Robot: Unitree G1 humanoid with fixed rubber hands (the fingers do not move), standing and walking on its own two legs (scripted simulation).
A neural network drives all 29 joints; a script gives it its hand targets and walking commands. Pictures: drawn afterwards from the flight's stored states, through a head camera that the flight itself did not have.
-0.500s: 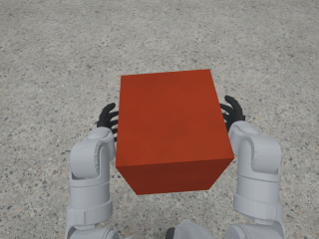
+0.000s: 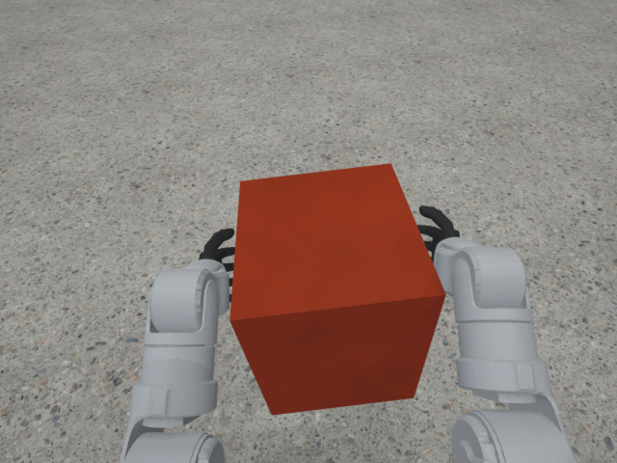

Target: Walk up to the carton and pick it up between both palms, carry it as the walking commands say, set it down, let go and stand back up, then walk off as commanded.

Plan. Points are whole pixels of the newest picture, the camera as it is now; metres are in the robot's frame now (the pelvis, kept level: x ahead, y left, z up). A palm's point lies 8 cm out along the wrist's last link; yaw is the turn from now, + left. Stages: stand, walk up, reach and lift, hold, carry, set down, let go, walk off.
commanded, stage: carry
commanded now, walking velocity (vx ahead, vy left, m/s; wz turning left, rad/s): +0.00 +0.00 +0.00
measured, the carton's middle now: (329, 293) +0.34 +0.00 +0.04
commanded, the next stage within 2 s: none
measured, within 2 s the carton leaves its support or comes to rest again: neither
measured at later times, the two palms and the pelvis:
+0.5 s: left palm (279, 318) +0.28 +0.06 +0.09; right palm (541, 350) +0.24 -0.22 +0.09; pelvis -0.06 -0.04 -0.01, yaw -7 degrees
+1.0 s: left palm (269, 364) +0.23 +0.07 +0.07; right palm (536, 344) +0.24 -0.22 +0.09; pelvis -0.13 -0.08 -0.01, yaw -2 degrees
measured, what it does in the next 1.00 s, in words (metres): walks backwards: left foot, then right foot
